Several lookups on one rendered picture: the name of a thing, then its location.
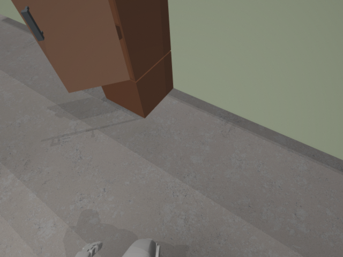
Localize handle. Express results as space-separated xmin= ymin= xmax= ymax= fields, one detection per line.
xmin=21 ymin=6 xmax=44 ymax=41

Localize cupboard door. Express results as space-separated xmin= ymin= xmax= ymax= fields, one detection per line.
xmin=11 ymin=0 xmax=130 ymax=93

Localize robot left hand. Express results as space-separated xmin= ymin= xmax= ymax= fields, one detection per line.
xmin=75 ymin=241 xmax=102 ymax=257

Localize left robot thigh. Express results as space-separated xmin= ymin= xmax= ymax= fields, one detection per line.
xmin=122 ymin=239 xmax=160 ymax=257

